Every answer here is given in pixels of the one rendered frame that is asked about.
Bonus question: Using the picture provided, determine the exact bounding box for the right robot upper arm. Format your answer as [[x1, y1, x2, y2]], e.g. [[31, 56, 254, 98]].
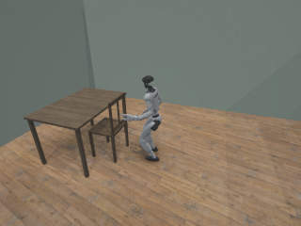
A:
[[154, 88, 163, 104]]

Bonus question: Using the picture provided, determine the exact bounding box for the table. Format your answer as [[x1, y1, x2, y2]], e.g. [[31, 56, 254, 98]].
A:
[[24, 88, 127, 178]]

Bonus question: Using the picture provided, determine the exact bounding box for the robot left thigh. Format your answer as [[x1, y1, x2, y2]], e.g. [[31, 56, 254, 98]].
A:
[[139, 121, 159, 142]]

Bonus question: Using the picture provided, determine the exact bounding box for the left robot upper arm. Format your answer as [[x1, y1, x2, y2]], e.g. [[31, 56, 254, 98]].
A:
[[144, 93, 153, 115]]

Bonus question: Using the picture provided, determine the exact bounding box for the robot torso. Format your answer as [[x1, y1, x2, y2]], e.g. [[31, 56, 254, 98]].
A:
[[145, 90, 162, 126]]

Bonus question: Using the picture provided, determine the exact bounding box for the chair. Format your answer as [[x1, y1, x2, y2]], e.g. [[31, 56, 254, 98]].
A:
[[88, 92, 129, 163]]

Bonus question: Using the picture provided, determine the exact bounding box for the left robot hand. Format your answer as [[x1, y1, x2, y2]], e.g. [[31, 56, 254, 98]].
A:
[[120, 114, 138, 121]]

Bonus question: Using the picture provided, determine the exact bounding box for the left robot forearm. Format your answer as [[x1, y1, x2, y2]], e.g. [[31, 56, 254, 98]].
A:
[[133, 111, 152, 121]]

